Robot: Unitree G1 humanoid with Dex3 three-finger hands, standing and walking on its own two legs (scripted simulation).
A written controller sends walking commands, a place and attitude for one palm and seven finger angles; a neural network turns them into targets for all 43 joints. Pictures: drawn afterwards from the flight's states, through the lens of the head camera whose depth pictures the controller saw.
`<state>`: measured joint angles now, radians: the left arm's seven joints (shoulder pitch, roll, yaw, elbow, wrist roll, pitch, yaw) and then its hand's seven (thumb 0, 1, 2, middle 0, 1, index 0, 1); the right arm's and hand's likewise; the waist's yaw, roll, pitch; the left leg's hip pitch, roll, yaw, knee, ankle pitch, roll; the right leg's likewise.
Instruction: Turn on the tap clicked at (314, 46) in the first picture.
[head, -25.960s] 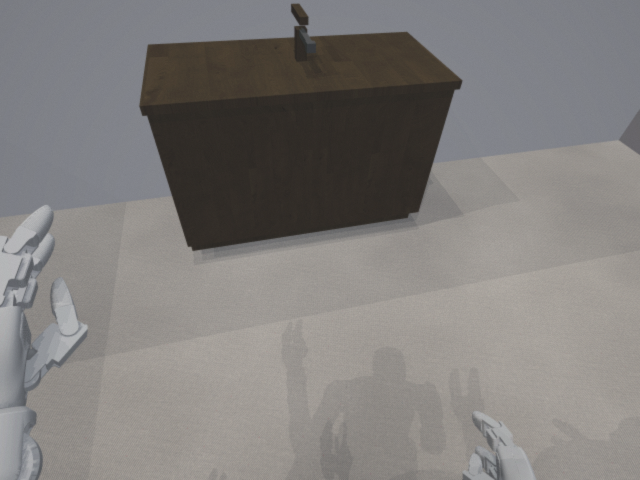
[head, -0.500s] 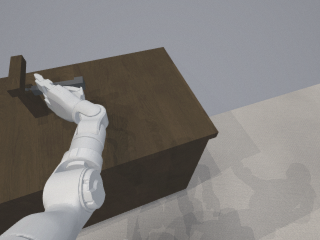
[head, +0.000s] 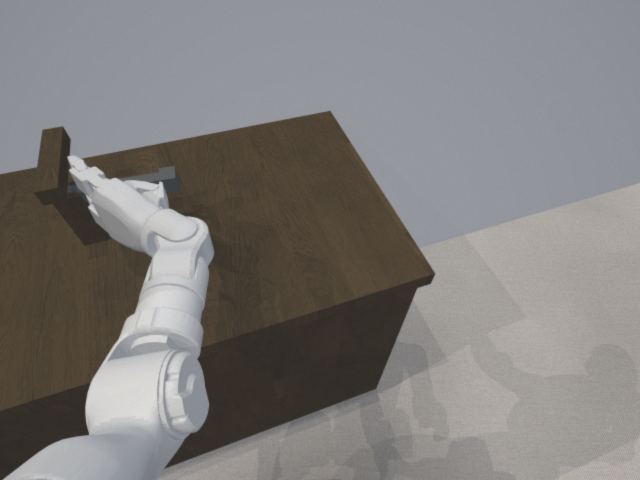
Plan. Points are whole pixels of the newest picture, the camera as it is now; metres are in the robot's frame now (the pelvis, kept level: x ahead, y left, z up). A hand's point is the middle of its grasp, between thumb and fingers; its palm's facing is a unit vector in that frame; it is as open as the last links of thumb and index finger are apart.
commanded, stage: lift the hand up off the lever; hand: left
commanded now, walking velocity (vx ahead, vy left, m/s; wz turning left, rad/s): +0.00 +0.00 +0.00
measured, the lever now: (169, 179) +0.55 +0.21 +0.06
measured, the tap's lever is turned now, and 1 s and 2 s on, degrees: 85 85 85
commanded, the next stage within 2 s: draw the hand back beside the body in 0.88 s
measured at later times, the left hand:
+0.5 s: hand (161, 183) +0.47 +0.18 +0.12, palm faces +0.80 -0.59 -0.11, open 7.8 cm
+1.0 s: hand (156, 179) +0.46 +0.19 +0.14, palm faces +0.80 -0.59 -0.12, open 7.8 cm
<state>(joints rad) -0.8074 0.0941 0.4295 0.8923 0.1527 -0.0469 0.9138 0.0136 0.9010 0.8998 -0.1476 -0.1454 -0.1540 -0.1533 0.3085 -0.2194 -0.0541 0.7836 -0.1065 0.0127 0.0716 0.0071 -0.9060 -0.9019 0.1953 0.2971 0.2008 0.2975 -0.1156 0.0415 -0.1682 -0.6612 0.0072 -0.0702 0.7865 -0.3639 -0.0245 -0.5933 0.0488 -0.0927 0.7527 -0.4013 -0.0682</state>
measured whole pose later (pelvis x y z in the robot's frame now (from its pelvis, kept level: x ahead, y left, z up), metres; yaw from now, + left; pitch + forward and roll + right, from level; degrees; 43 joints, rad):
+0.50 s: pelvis +0.00 +0.00 +0.00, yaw +0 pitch +13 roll -1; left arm -0.85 0.07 0.43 0.88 0.14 0.04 0.92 0.01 0.90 0.90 -0.15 -0.15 -0.15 -0.15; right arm 0.28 -0.21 -0.04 0.79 -0.10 0.02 0.06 0.01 -0.91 -0.90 0.20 0.30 0.20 0.30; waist -0.10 0.04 -0.16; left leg -0.63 0.00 -0.06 0.76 -0.35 -0.02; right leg -0.56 0.04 -0.09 0.73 -0.39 -0.06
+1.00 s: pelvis +0.00 +0.00 +0.01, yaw +0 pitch +11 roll -1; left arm -0.81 0.07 0.39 0.80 0.13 0.09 0.91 0.01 0.90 0.90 -0.15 -0.15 -0.15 -0.15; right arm 0.27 -0.22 -0.05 0.78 -0.09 0.01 0.05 0.01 -0.91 -0.90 0.20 0.30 0.20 0.30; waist -0.09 0.04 -0.15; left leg -0.59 0.00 -0.07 0.73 -0.34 -0.03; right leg -0.52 0.05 -0.09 0.70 -0.38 -0.07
